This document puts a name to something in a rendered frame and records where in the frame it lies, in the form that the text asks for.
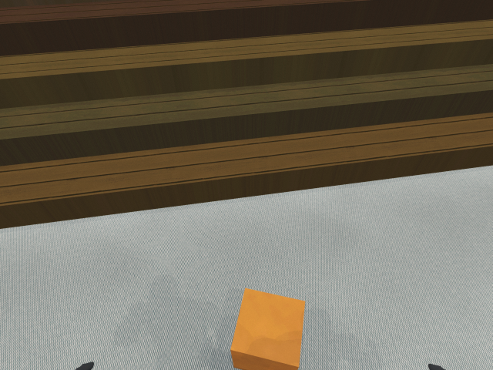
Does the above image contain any carton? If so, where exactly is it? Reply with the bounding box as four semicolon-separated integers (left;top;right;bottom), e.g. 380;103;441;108
230;288;305;370

